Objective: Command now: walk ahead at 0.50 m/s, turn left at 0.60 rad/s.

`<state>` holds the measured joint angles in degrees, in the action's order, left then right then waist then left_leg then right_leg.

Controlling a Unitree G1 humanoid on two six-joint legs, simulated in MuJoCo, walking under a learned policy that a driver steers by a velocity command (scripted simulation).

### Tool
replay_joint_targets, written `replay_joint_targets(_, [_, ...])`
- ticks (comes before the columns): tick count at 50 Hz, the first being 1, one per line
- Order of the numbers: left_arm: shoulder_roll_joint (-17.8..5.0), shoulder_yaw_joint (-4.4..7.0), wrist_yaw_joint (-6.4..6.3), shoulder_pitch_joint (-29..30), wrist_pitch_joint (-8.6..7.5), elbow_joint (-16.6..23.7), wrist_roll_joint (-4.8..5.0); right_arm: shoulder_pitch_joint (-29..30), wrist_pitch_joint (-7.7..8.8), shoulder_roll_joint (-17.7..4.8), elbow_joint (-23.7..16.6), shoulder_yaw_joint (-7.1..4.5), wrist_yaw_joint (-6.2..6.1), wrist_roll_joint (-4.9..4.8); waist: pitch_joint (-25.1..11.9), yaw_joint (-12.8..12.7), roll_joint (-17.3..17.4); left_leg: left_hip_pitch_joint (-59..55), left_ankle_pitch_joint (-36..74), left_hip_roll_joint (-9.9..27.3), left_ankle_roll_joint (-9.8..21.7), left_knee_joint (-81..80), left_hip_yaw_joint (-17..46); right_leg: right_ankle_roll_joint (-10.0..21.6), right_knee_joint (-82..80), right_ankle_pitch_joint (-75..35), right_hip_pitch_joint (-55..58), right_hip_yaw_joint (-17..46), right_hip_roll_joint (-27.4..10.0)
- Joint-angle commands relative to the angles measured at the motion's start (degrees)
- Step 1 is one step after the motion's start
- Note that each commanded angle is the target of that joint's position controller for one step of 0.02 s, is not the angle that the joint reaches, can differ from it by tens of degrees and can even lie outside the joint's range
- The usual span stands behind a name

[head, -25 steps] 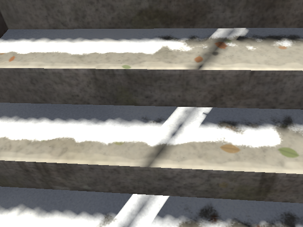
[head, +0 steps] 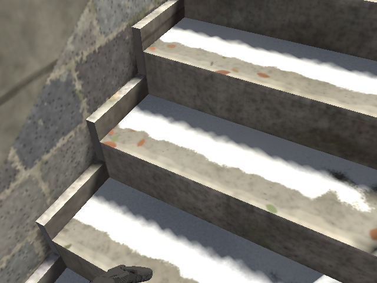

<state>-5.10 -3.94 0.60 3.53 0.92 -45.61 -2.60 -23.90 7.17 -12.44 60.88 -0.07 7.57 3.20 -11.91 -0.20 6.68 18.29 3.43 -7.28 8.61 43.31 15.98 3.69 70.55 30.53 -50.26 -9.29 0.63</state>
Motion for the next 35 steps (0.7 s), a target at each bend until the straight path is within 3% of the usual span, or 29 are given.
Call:
replay_joint_targets(1, [-13.1, 4.83, -2.00, -27.0, -1.08, -4.0, -3.54, 8.3, -1.49, -4.0, -2.9, -2.20, 1.56, -2.73, 3.2, -14.7, -14.2, 46.2, 4.0, 2.3, 1.0, 72.8, 1.0, 18.7, -43.0, 15.5, 37.1, 61.0, -20.2])
replay_joint_targets(2, [-10.8, 4.61, -0.78, -20.8, -2.29, -6.4, -2.01, 8.8, -1.58, -3.0, -2.8, -2.51, 0.57, -3.50, 10.7, -7.9, -9.6, 50.3, 3.3, 3.9, 4.1, 71.9, 0.0, 15.7, -40.4, 13.0, 30.5, 48.3, -20.2])
replay_joint_targets(3, [-3.2, 2.93, 0.34, -17.5, -3.11, -9.5, -1.32, 12.0, -1.94, -4.6, -4.2, -2.97, -0.80, -2.26, 9.0, -5.0, 1.9, 48.7, -1.8, 4.3, 7.4, 70.4, -0.9, 13.4, -41.2, 3.5, 29.1, 37.4, -19.8])
replay_joint_targets(5, [5.6, 0.96, -0.43, -13.8, -5.23, -13.0, 0.96, 12.8, -3.13, 2.1, -8.0, -0.51, -1.88, 0.05, 6.8, 1.1, -3.5, 47.9, -10.2, 7.3, 8.4, 65.5, -1.9, 8.7, -44.1, -9.1, 29.0, 23.1, -14.6])
replay_joint_targets(6, [6.8, 0.73, -0.48, -11.4, -5.42, -13.1, -0.20, 12.8, -3.83, 4.1, -8.8, 0.23, -2.62, -1.19, 8.4, 2.2, -5.1, 50.4, -16.2, 7.0, 8.1, 65.3, -2.2, 8.6, -46.4, -11.0, 28.0, 19.0, -13.5])
replay_joint_targets(10, [-3.0, 3.12, 1.23, -12.2, -5.66, -11.4, -4.47, 29.6, -4.59, 0.0, -17.5, 1.39, -2.75, -2.08, 6.4, 0.8, -2.2, 45.3, -5.1, 12.4, 4.4, 48.9, -12.1, 7.0, -55.8, -14.3, 20.9, 6.8, -9.9])
replay_joint_targets(11, [-4.9, 3.23, 1.86, -8.7, -6.23, -9.0, -3.69, 26.1, -4.64, -1.3, -16.0, 0.89, -1.94, -1.22, 5.6, 3.6, -4.3, 34.6, 0.2, 13.2, 3.5, 44.5, -16.7, 6.2, -56.7, -17.7, 13.4, 2.0, -7.4])
replay_joint_targets(12, [-7.9, 4.20, -2.03, -17.7, -9.46, -12.7, 4.71, 21.6, -4.85, 1.7, -19.3, 1.05, -5.32, -2.70, 18.5, 6.4, -8.5, 27.5, 0.6, 12.9, -2.3, 34.6, -16.2, 5.0, -63.4, -14.9, 10.3, 6.6, -12.2])
replay_joint_targets(13, [-8.8, 4.29, -2.95, -22.0, -10.81, -14.7, 5.14, 20.0, -5.28, 0.3, -18.1, 0.97, -6.71, -2.68, 18.5, 5.0, -7.6, 25.5, -1.9, 14.3, -4.0, 31.2, -18.3, 4.8, -64.9, -19.0, 14.6, 7.8, -12.3])
replay_joint_targets(14, [-7.8, 2.73, 0.84, -11.5, -8.02, -7.9, -0.46, 26.6, -7.38, 0.7, -17.3, 1.66, -2.83, 1.46, 2.4, 3.7, -10.3, 19.7, 4.4, 11.0, -2.2, 36.1, -21.9, 7.2, -59.7, -28.7, 17.7, 1.4, -8.6])
replay_joint_targets(15, [-11.7, 4.68, 2.34, -10.2, -7.87, -5.9, -0.97, 26.5, -8.22, -0.9, -18.6, 0.61, -2.29, 1.68, 3.7, 5.1, -12.0, 17.5, 2.4, 11.4, -2.6, 29.8, -20.3, 7.4, -58.3, -39.7, 22.2, 1.1, -9.1])
replay_joint_targets(16, [-12.1, 6.21, -2.10, -17.6, -8.08, -9.0, 3.85, 18.5, -5.67, -2.4, -17.8, -0.24, -5.96, -1.50, 11.3, 5.6, -11.9, 12.7, -12.8, 10.8, -5.3, 8.6, -19.1, 6.6, -57.7, -33.9, 31.1, 1.0, -5.4])
replay_joint_targets(17, [-13.5, 6.63, -3.15, -25.7, -8.01, -11.3, 2.63, 18.4, -4.95, -2.8, -16.6, -0.30, -7.58, -2.51, 10.8, 3.4, -13.3, 7.9, -15.6, 6.7, -7.6, 0.5, -23.3, 7.2, -50.7, -46.5, 38.7, 3.8, -6.3])
replay_joint_targets(18, [-13.8, 7.01, -3.30, -28.4, -7.41, -12.4, 2.53, 11.4, -2.74, -2.7, -14.2, -0.89, -8.82, -3.80, 8.0, 6.4, -13.9, -0.4, -5.2, 4.6, -7.6, -8.8, -24.9, 6.2, -38.9, -57.9, 43.3, 5.1, -6.0])
replay_joint_targets(19, [-14.0, 7.09, -2.59, -29.4, -7.04, -11.2, 4.69, 11.3, -1.83, -5.1, -14.6, -1.97, -10.58, -1.75, 4.7, 6.4, -8.0, -9.9, -3.1, 3.7, -9.3, -13.4, -28.7, 4.3, -28.4, -56.1, 40.4, 4.6, -4.1])
replay_joint_targets(20, [-14.0, 7.57, -1.89, -24.2, -7.29, -9.0, 5.44, 5.9, -1.36, -6.6, -12.2, -3.13, -11.30, -0.05, 3.0, 9.5, -9.7, -18.0, 12.4, 6.8, -9.2, -23.1, -27.0, 3.0, -12.8, -45.3, 34.4, 5.6, -2.1])
replay_joint_targets(21, [-9.8, 7.39, -2.41, -25.2, -8.07, -7.7, 5.01, 3.9, -0.91, -7.5, -11.7, -3.20, -11.13, 1.41, 4.0, 7.0, -4.1, -31.5, 38.4, 18.7, -9.3, -18.8, -14.3, 2.6, 1.6, -10.7, 12.9, 5.8, 1.0])
replay_joint_targets(22, [-6.9, 7.57, -2.71, -30.4, -8.39, -5.6, 7.51, -3.1, -2.25, -13.8, -12.8, -4.84, -11.09, 2.34, -12.4, 6.9, 5.3, -49.6, 91.6, 37.2, 1.8, -4.9, 0.5, -0.8, 32.9, 3.2, -0.1, 11.4, 2.8])
replay_joint_targets(23, [-8.3, 7.68, -2.74, -25.0, -7.21, -3.0, 6.24, -2.1, -2.92, -14.5, -15.6, -5.93, -11.01, -0.14, -21.0, 9.8, 2.3, -45.4, 68.8, 39.2, 10.2, -12.8, 6.3, -2.1, 47.3, -5.0, -4.3, 13.9, 2.0])
replay_joint_targets(24, [4.3, 2.36, 3.82, -30.7, -5.24, -2.6, -1.43, -11.3, -3.74, -13.9, -5.1, -5.88, -5.92, -3.01, -9.2, 8.1, 29.5, -39.7, 7.4, 39.9, 20.3, -21.7, 20.6, 4.3, 80.1, -1.7, -25.8, 18.1, 1.2])
replay_joint_targets(25, [0.4, 3.56, 3.72, -14.3, -4.75, 1.3, 0.84, -8.9, -3.39, -0.5, -0.7, -2.38, -4.50, 0.58, 4.8, 7.2, 7.9, -31.5, -24.6, 34.8, 11.4, -23.9, 10.7, 10.2, 93.0, 3.7, -42.8, 17.1, -0.5])
replay_joint_targets(26, [-0.2, 3.94, -1.30, 2.4, -4.90, 12.9, 1.46, -2.1, -1.88, -1.0, -4.6, -4.12, -8.81, 0.29, 5.1, 6.3, -4.9, -27.4, -13.8, 35.5, 2.3, -27.3, 0.4, 3.4, 75.4, 1.4, -33.1, 19.6, -4.1])
replay_joint_targets(27, [-2.2, 4.37, -2.94, 2.2, -3.96, 14.7, 2.42, 2.4, -0.57, 0.9, -3.4, -2.66, -10.56, 0.36, 11.6, 1.4, -6.1, -15.1, -9.6, 36.5, -1.0, -29.2, -4.2, 2.2, 68.3, 6.1, -29.2, 21.6, -5.2])
replay_joint_targets(28, [-1.8, 3.98, -3.80, 0.6, -2.64, 16.9, 2.17, 6.8, 0.32, 1.4, -3.4, -1.88, -10.78, 0.99, 14.5, -3.6, -5.5, -3.1, -4.3, 34.7, -4.0, -30.6, -10.6, 2.7, 63.1, 3.2, -22.7, 21.4, -5.4])
replay_joint_targets(30, [-2.5, 3.68, -3.65, -7.1, -0.91, 17.6, 3.47, 17.8, 0.86, -3.8, -6.1, -2.13, -9.89, 1.24, 14.6, -10.9, -4.6, 14.8, 2.2, 29.0, -7.1, -38.7, -24.5, 2.6, 38.1, -4.4, -1.8, 15.1, -4.2])
replay_joint_targets(31, [-2.6, 2.91, -3.58, -11.3, -0.18, 16.2, 4.84, 23.7, 1.48, -7.8, -7.7, -2.82, -9.20, -0.50, 14.4, -13.5, -2.0, 23.4, 6.8, 23.6, -5.7, -43.3, -31.7, 3.8, 20.7, -6.1, 12.2, 9.1, -2.3])
replay_joint_targets(33, [-3.6, 3.22, -4.66, -18.7, 1.96, 10.5, 5.20, 20.5, 2.24, -13.1, -8.3, -3.92, -10.16, -3.64, 3.8, -11.2, 5.3, 9.8, 54.4, 21.2, -0.3, -39.5, -36.0, 3.3, 17.1, -5.3, 26.4, -0.3, 3.9])
replay_joint_targets(34, [-4.4, 3.80, -5.11, -29.3, 2.35, 7.9, 3.92, 20.9, 2.34, -15.8, -10.0, -5.13, -10.48, -3.94, -1.4, -14.0, 10.9, -2.9, 77.4, 24.0, -0.8, -29.7, -35.4, 3.3, 14.2, -0.5, 26.2, -0.2, 3.2])
replay_joint_targets(35, [-7.7, 5.31, -5.33, -36.1, 1.31, 6.6, 2.20, 21.3, 1.26, -16.2, -12.2, -6.00, -9.56, -4.36, -6.2, -15.9, 9.4, -10.5, 81.1, 25.2, -0.7, -15.0, -32.6, 3.9, 6.6, 2.7, 28.8, 0.3, 5.3])
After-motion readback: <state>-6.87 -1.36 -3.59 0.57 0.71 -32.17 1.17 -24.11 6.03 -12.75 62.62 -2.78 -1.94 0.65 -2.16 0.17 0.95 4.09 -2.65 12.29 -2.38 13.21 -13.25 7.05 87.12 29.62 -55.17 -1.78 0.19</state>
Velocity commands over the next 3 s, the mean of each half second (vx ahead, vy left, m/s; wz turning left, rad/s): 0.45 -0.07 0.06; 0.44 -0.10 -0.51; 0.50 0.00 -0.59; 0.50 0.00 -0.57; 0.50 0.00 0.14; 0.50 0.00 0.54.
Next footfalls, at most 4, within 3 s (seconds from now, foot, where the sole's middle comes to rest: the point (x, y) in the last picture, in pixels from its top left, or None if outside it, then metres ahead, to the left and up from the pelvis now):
0.40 left None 0.31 0.19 -0.66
0.72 right None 0.46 -0.13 -0.48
1.22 left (225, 153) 0.78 -0.07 -0.31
1.70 right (359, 89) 0.86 -0.44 -0.14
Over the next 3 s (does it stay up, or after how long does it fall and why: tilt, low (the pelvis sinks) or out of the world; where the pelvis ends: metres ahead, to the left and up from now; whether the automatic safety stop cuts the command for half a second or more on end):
stays up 1.28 -0.77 0.95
